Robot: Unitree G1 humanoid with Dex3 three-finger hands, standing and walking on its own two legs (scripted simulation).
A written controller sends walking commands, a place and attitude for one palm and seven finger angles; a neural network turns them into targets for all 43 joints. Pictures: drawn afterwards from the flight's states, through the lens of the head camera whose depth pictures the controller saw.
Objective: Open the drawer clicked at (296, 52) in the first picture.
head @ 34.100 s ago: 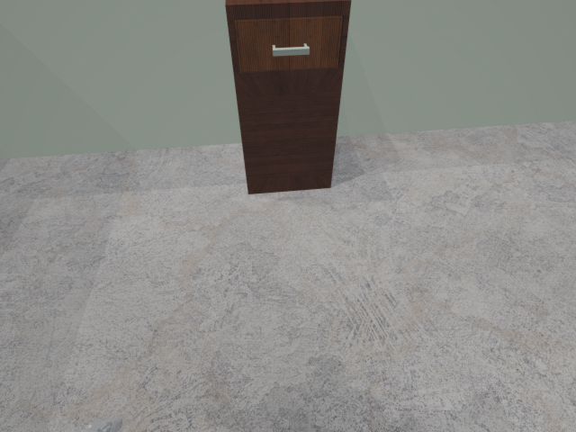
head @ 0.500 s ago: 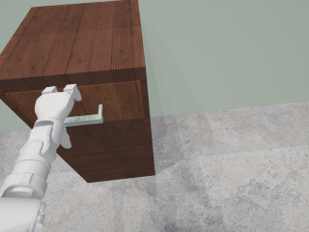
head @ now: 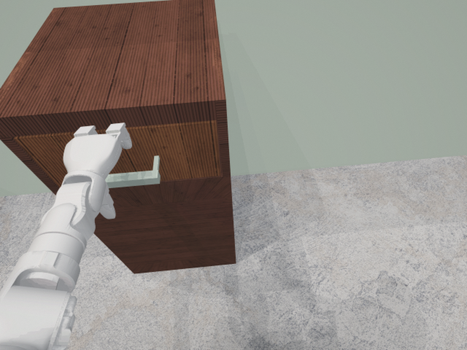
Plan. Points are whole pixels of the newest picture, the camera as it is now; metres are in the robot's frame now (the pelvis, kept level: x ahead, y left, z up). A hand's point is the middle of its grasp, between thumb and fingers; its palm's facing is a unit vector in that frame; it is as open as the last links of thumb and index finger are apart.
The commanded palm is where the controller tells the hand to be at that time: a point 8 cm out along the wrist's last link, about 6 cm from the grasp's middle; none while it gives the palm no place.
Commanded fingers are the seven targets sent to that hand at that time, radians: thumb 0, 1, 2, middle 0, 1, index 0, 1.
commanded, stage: re-aim the fingers above the handle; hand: left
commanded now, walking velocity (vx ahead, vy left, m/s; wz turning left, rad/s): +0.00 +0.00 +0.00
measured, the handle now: (128, 171) +0.47 +0.25 -0.01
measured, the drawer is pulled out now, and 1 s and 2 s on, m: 0.00 0.00 0.00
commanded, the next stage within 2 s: lower the fingers behind the handle in 0.96 s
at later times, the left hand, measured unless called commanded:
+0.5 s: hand (106, 169) +0.42 +0.26 +0.06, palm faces -0.02 +0.00 -1.00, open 13.6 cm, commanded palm +0.39 +0.25 +0.11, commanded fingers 0.00 -0.50 0.30 -0.30 -1.20 -0.30 -1.20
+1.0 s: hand (122, 167) +0.43 +0.23 +0.06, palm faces -0.01 +0.00 -1.00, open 13.5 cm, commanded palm +0.41 +0.26 +0.11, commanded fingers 0.00 -0.50 0.30 -0.30 -1.20 -0.30 -1.20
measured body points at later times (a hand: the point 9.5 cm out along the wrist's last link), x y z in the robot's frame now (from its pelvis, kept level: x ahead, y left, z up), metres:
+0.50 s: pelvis +0.01 +0.00 +0.00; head +0.06 -0.03 +0.45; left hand +0.42 +0.25 +0.11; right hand +0.09 -0.27 -0.13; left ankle -0.03 +0.12 -0.72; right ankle +0.00 -0.13 -0.72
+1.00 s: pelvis +0.00 -0.01 +0.00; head +0.06 -0.04 +0.45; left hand +0.42 +0.22 +0.11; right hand +0.09 -0.27 -0.14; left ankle -0.03 +0.12 -0.72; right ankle +0.00 -0.13 -0.72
